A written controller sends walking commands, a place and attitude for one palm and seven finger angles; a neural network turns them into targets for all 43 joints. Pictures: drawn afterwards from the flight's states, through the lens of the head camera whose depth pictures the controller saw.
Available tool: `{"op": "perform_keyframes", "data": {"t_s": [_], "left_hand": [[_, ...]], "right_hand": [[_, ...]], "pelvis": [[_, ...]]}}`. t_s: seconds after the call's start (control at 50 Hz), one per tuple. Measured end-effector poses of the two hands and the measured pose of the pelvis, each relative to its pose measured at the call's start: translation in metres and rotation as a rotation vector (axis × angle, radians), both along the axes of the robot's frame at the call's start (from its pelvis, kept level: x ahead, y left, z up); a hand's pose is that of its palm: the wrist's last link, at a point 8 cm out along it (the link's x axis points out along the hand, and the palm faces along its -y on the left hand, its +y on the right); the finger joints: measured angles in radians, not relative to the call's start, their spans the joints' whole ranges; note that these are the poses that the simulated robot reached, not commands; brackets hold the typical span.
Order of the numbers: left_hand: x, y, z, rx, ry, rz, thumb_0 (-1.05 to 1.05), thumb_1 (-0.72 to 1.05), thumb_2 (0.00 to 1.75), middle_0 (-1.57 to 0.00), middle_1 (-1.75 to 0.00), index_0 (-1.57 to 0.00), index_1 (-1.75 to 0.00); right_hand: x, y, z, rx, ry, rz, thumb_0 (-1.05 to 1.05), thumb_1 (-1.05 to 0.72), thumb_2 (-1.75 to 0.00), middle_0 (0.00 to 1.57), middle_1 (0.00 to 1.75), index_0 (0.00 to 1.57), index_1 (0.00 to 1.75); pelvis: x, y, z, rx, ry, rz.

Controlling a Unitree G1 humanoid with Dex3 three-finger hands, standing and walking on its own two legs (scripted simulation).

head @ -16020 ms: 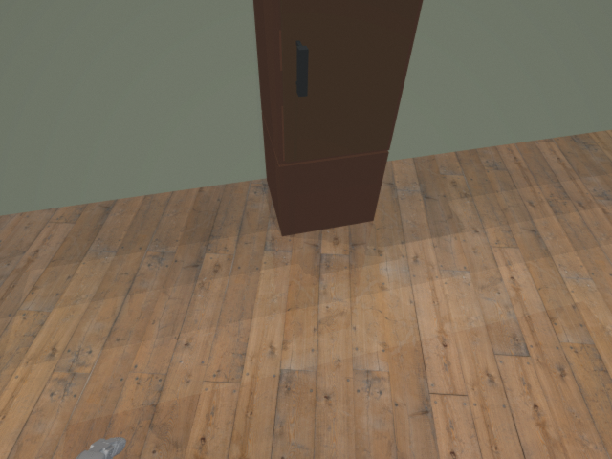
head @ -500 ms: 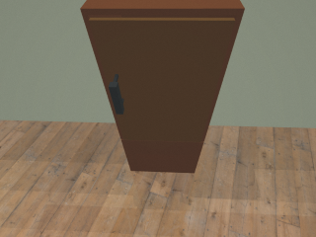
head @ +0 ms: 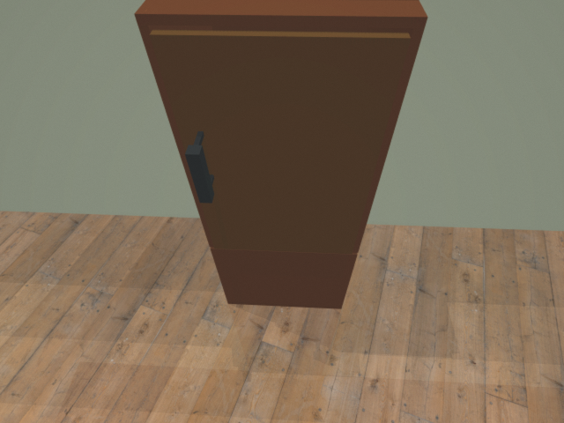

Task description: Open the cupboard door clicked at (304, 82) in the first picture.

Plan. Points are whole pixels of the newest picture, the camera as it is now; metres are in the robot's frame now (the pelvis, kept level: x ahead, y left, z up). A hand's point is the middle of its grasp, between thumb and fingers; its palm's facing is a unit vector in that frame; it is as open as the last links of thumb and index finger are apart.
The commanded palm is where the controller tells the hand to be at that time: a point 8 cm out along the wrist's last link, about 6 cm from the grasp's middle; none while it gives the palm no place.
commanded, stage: look again from close up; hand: left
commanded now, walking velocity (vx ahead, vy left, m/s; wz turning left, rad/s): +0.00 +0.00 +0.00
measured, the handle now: (203, 167) +0.56 +0.20 +0.00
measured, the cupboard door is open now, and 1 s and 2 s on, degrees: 0 0 0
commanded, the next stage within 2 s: raise the hand with hooked fingers in 0.32 s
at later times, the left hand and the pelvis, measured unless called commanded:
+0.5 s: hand out of the picture +0.08 +0.19 -0.13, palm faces +0.17 -0.96 -0.20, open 7.4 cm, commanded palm +0.09 +0.23 -0.07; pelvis -0.01 +0.00 +0.00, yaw +0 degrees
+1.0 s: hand out of the picture +0.12 +0.22 -0.04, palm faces +0.06 -1.00 -0.05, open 9.6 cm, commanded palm +0.11 +0.27 -0.04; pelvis -0.09 +0.02 -0.09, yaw +3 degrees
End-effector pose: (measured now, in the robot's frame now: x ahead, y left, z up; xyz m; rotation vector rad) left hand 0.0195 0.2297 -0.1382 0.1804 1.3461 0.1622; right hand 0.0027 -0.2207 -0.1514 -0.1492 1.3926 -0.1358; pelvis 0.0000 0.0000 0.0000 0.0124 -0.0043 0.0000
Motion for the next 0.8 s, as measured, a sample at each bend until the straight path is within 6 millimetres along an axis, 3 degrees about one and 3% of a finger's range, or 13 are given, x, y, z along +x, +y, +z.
{"op": "perform_keyframes", "data": {"t_s": [0.44, 0.46, 0.58, 0.64, 0.68, 0.72, 0.8], "left_hand": [[-0.004, -0.004, 0.0, 0.0, -0.028, 0.001, 0.01, 0.91, 0.89, -0.2, -0.3, -0.2, -0.29], [0.004, -0.003, 0.006, -0.008, -0.087, 0.051, 0.01, 0.91, 0.89, -0.2, -0.3, -0.2, -0.3], [0.106, 0.011, 0.111, 0.032, -0.841, 0.072, 0.02, 0.86, 0.88, -0.2, -0.33, -0.21, -0.32], [0.136, 0.012, 0.145, -0.015, -1.14, -0.005, 0.01, 0.82, 0.86, -0.2, -0.36, -0.21, -0.35], [0.139, 0.009, 0.152, -0.076, -1.292, -0.064, 0.01, 0.79, 0.84, -0.2, -0.38, -0.21, -0.37], [0.128, 0.005, 0.146, -0.142, -1.383, -0.136, 0.01, 0.75, 0.82, -0.2, -0.4, -0.21, -0.4], [0.09, 0.005, 0.103, -0.225, -1.329, -0.202, 0.0, 0.66, 0.79, -0.21, -0.46, -0.22, -0.45]], "right_hand": [[-0.011, -0.016, 0.007, -0.027, 0.003, -0.006, 0.0, -0.91, -0.9, 0.2, 0.3, 0.2, 0.3], [-0.007, -0.017, 0.008, -0.031, -0.033, -0.013, 0.0, -0.91, -0.9, 0.2, 0.3, 0.2, 0.3], [0.054, -0.022, 0.025, -0.074, -0.464, 0.018, 0.01, -0.91, -0.9, 0.2, 0.3, 0.2, 0.3], [0.09, -0.024, 0.041, -0.078, -0.658, 0.057, 0.01, -0.91, -0.9, 0.2, 0.3, 0.2, 0.3], [0.11, -0.025, 0.054, -0.084, -0.768, 0.096, 0.01, -0.91, -0.9, 0.2, 0.3, 0.2, 0.3], [0.126, -0.025, 0.064, -0.093, -0.859, 0.145, 0.01, -0.91, -0.9, 0.2, 0.3, 0.2, 0.3], [0.148, -0.023, 0.072, -0.122, -0.968, 0.226, 0.01, -0.91, -0.9, 0.2, 0.3, 0.2, 0.3]], "pelvis": [[-0.008, -0.007, 0.002, -0.01, -0.001, 0.003], [-0.01, -0.006, 0.001, -0.012, 0.001, -0.002], [-0.026, 0.005, -0.005, -0.003, 0.034, 0.028], [-0.04, 0.005, -0.015, 0.007, 0.084, 0.024], [-0.05, 0.004, -0.026, 0.014, 0.118, 0.013], [-0.058, 0.004, -0.038, 0.016, 0.139, 0.009], [-0.072, 0.007, -0.063, 0.013, 0.178, 0.015]]}}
